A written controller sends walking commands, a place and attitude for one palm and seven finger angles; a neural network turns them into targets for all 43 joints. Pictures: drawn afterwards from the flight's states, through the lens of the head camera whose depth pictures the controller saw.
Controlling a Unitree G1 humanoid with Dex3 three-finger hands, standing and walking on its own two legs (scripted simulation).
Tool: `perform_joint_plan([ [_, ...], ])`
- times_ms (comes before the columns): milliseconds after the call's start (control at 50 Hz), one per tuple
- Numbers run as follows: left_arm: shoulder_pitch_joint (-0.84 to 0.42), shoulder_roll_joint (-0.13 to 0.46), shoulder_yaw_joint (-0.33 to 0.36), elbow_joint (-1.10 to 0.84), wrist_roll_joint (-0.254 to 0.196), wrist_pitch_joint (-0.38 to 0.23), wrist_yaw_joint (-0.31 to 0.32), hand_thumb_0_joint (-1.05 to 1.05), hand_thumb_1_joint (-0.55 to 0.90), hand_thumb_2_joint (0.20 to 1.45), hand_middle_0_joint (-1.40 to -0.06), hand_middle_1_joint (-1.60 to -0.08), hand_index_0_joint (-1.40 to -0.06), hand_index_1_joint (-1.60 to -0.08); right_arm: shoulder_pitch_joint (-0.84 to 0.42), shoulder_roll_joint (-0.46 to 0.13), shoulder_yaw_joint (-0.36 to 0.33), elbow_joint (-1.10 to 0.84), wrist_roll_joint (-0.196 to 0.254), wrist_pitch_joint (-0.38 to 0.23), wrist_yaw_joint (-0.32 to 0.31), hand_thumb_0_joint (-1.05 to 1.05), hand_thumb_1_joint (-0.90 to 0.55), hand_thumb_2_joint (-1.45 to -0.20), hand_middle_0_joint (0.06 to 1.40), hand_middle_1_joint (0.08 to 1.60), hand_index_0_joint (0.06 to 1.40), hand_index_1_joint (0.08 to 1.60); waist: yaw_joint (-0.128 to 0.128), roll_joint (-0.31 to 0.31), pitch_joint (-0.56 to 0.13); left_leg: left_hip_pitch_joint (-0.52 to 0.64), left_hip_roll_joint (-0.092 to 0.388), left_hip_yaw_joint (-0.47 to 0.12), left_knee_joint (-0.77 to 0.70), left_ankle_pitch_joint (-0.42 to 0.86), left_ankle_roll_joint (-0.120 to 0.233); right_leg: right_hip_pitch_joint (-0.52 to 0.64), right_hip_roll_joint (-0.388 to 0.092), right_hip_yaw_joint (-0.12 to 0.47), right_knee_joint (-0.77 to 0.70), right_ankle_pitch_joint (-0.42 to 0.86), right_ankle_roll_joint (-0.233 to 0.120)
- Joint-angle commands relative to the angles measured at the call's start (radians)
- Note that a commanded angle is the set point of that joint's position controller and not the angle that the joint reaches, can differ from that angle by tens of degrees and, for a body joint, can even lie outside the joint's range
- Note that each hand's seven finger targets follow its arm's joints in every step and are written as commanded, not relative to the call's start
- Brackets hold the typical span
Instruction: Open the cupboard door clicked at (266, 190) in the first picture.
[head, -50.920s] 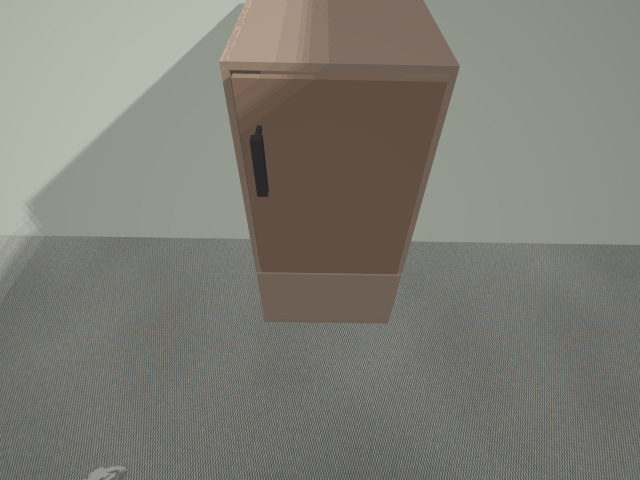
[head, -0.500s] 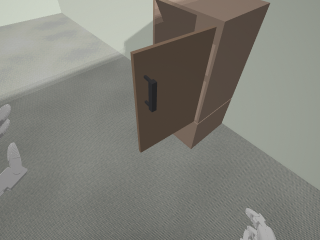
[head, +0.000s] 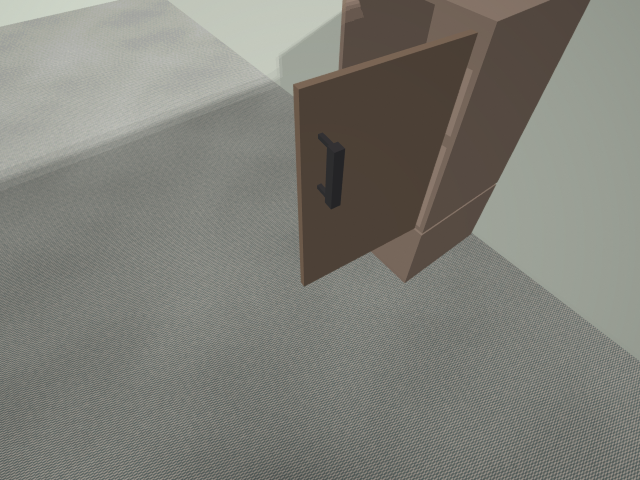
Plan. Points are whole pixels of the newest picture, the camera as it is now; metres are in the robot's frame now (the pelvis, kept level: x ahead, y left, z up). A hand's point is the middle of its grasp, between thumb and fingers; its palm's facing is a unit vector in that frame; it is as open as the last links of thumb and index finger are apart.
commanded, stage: let the arm hang, fingers relaxed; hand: left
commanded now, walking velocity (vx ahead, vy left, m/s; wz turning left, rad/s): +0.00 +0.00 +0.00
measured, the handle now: (328, 171) +0.64 +0.04 -0.03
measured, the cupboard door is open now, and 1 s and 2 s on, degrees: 84 84 84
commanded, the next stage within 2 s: look to check the result in 0.60 s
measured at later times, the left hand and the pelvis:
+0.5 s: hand out of the picture +0.05 +0.18 -0.17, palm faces +0.00 -0.98 -0.22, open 7.3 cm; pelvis +0.00 +0.00 +0.00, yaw -1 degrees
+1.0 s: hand out of the picture +0.04 +0.19 -0.17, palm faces +0.00 -0.97 -0.25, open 7.4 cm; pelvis +0.02 -0.01 +0.00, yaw -1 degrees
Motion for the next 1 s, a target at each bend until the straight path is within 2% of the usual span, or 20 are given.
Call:
perform_joint_plan([
  [0,-0.019,0.105,0.019,-0.035,-0.005,-0.028,0.008,0.0,0.9,0.9,-0.2,-0.3,-0.2,-0.3,0.034,-0.099,-0.019,-0.028,-0.002,-0.023,-0.008,0.0,-0.9,-0.9,0.2,0.3,0.2,0.3,-0.029,0.011,-0.041,0.049,0.088,-0.078,-0.1,-0.061,0.025,-0.039,-0.1,0.114,-0.122,-0.101,-0.036],
  [20,-0.016,0.107,0.02,-0.028,-0.005,-0.027,0.009,0.0,0.9,0.9,-0.2,-0.3,-0.2,-0.3,0.042,-0.097,-0.02,-0.021,-0.003,-0.022,-0.009,0.0,-0.9,-0.9,0.2,0.3,0.2,0.3,-0.028,-0.006,-0.032,0.04,0.088,-0.078,-0.102,-0.071,0.025,-0.039,-0.099,0.109,-0.121,-0.112,-0.036],
  [140,-0.014,0.103,0.025,-0.015,-0.003,-0.021,0.012,0.0,0.9,0.9,-0.2,-0.3,-0.2,-0.3,0.055,-0.096,-0.023,-0.004,-0.007,-0.022,-0.009,0.0,-0.9,-0.9,0.2,0.3,0.2,0.3,-0.023,0.01,-0.01,0.012,0.091,-0.091,-0.13,-0.134,0.028,-0.043,-0.093,0.109,-0.103,-0.146,-0.036],
  [280,-0.037,0.092,0.028,-0.028,-0.001,-0.022,0.015,0.0,0.9,0.9,-0.2,-0.3,-0.2,-0.3,0.053,-0.07,-0.022,-0.003,-0.01,-0.024,-0.005,0.0,-0.9,-0.9,0.2,0.3,0.2,0.3,-0.022,0.007,0.017,-0.005,0.084,-0.082,-0.131,-0.12,0.023,-0.053,-0.096,0.112,-0.103,-0.143,-0.032],
  [320,-0.046,0.09,0.031,-0.033,0.0,-0.023,0.014,0.0,0.9,0.9,-0.2,-0.3,-0.2,-0.3,0.053,-0.067,-0.022,-0.003,-0.012,-0.025,-0.005,0.0,-0.9,-0.9,0.2,0.3,0.2,0.3,-0.023,0.023,0.013,-0.006,0.085,-0.084,-0.138,-0.119,0.021,-0.047,-0.096,0.113,-0.098,-0.129,-0.03],
  [420,-0.069,0.086,0.031,-0.044,-0.001,-0.028,0.015,0.0,0.9,0.9,-0.2,-0.3,-0.2,-0.3,0.045,-0.063,-0.021,-0.004,-0.011,-0.031,-0.005,0.0,-0.9,-0.9,0.2,0.3,0.2,0.3,-0.023,0.003,-0.001,0.01,0.088,-0.079,-0.131,-0.058,0.018,-0.026,-0.098,0.115,-0.094,-0.073,-0.026],
  [480,-0.081,0.094,0.033,-0.048,0.0,-0.029,0.015,0.0,0.9,0.9,-0.2,-0.3,-0.2,-0.3,0.032,-0.07,-0.024,-0.005,-0.01,-0.031,-0.005,0.0,-0.9,-0.9,0.2,0.3,0.2,0.3,-0.025,-0.002,0.013,0.019,0.087,-0.071,-0.124,-0.044,0.016,-0.035,-0.102,0.119,-0.107,-0.077,-0.028],
  [540,-0.089,0.1,0.035,-0.052,-0.002,-0.034,0.014,0.0,0.9,0.9,-0.2,-0.3,-0.2,-0.3,0.029,-0.08,-0.025,-0.005,-0.01,-0.034,-0.005,0.0,-0.9,-0.9,0.2,0.3,0.2,0.3,-0.027,0.001,-0.02,0.049,0.088,-0.065,-0.114,-0.007,0.015,-0.02,-0.104,0.122,-0.108,-0.05,-0.029],
  [680,-0.106,0.125,0.038,-0.048,-0.002,-0.039,0.013,0.0,0.9,0.9,-0.2,-0.3,-0.2,-0.3,0.001,-0.108,-0.028,-0.003,-0.006,-0.038,-0.007,0.0,-0.9,-0.9,0.2,0.3,0.2,0.3,-0.028,0.003,-0.039,0.081,0.096,-0.063,-0.108,0.049,0.017,0.002,-0.108,0.125,-0.116,-0.001,-0.031],
  [860,-0.118,0.146,0.039,-0.041,-0.003,-0.043,0.012,0.0,0.9,0.9,-0.2,-0.3,-0.2,-0.3,-0.035,-0.142,-0.029,-0.005,-0.004,-0.038,-0.009,0.0,-0.9,-0.9,0.2,0.3,0.2,0.3,-0.026,-0.006,-0.047,0.107,0.102,-0.064,-0.108,0.068,0.016,0.016,-0.108,0.125,-0.131,0.016,-0.031],
  [900,-0.128,0.152,0.037,-0.04,-0.003,-0.041,0.011,0.0,0.9,0.9,-0.2,-0.3,-0.2,-0.3,-0.043,-0.145,-0.028,-0.004,-0.006,-0.037,-0.008,0.0,-0.9,-0.9,0.2,0.3,0.2,0.3,-0.029,0.014,-0.035,0.104,0.101,-0.064,-0.114,0.053,0.014,0.01,-0.111,0.128,-0.138,0.002,-0.032],
  [960,-0.136,0.169,0.04,-0.04,-0.002,-0.044,0.01,0.0,0.9,0.9,-0.2,-0.3,-0.2,-0.3,-0.058,-0.165,-0.031,-0.008,-0.004,-0.037,-0.007,0.0,-0.9,-0.9,0.2,0.3,0.2,0.3,-0.028,-0.011,-0.038,0.113,0.102,-0.065,-0.115,0.062,0.015,0.012,-0.112,0.128,-0.147,0.008,-0.032],
  [980,-0.143,0.171,0.039,-0.039,-0.003,-0.045,0.009,0.0,0.9,0.9,-0.2,-0.3,-0.2,-0.3,-0.062,-0.167,-0.03,-0.005,-0.006,-0.038,-0.007,0.0,-0.9,-0.9,0.2,0.3,0.2,0.3,-0.029,-0.003,-0.048,0.117,0.103,-0.064,-0.114,0.068,0.014,0.02,-0.114,0.128,-0.145,0.019,-0.032],
])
